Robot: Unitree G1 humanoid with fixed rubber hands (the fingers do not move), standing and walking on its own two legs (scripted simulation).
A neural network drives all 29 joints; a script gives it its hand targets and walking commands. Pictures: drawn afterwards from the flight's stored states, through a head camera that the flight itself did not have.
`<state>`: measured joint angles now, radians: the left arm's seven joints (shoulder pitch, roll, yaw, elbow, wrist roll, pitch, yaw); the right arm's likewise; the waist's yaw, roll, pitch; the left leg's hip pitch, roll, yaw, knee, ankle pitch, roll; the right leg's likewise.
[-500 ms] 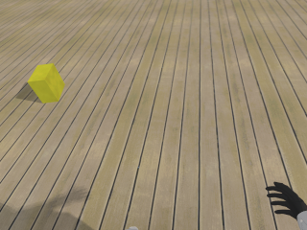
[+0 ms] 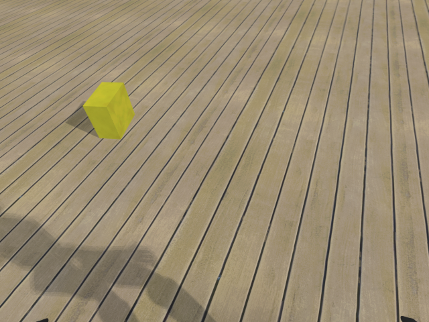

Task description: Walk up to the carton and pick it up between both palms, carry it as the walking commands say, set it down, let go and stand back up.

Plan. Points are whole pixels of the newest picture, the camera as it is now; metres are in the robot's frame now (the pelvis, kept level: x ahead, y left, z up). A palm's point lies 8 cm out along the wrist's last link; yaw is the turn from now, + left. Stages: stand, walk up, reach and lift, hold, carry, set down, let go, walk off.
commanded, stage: walk up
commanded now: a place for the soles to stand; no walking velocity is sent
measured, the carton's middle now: (111, 110) +1.62 +0.78 -0.61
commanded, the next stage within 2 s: none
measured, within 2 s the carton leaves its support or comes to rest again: neither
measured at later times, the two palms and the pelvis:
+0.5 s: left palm (2, 304) +0.20 +0.44 -0.06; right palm (288, 164) +0.51 -0.18 -0.05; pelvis +0.25 +0.09 +0.01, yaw +14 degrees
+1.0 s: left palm (14, 194) +0.44 +0.51 -0.02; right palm (253, 118) +0.74 -0.12 -0.07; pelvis +0.51 +0.15 +0.02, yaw +19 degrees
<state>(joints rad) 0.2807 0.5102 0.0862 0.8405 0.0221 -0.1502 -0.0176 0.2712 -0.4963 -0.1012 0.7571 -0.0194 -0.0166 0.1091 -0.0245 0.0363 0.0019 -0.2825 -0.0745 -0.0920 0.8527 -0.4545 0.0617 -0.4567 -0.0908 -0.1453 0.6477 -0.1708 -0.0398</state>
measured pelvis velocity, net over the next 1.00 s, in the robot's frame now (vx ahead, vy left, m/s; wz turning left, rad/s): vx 0.51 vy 0.15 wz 0.34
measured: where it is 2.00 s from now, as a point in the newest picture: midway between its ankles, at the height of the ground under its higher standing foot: (150, 201)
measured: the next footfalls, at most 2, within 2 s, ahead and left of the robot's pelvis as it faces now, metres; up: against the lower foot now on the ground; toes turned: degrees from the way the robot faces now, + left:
left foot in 0.40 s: +0.34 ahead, +0.21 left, +0.00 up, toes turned +15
right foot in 0.76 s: +0.59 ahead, +0.03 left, +0.00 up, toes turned +7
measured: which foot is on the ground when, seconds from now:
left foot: up 0.00-0.38, down 0.40-0.78, up 0.80-1.00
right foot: down 0.00-0.42, up 0.44-0.74, down 0.76-1.00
